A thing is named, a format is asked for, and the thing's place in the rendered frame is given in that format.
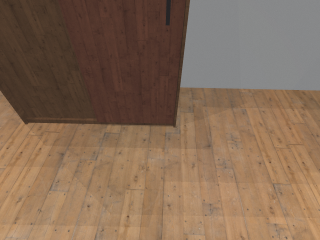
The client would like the wardrobe door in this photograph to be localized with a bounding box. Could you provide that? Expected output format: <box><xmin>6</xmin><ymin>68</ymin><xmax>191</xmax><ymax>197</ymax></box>
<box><xmin>58</xmin><ymin>0</ymin><xmax>186</xmax><ymax>124</ymax></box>
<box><xmin>0</xmin><ymin>0</ymin><xmax>96</xmax><ymax>119</ymax></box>

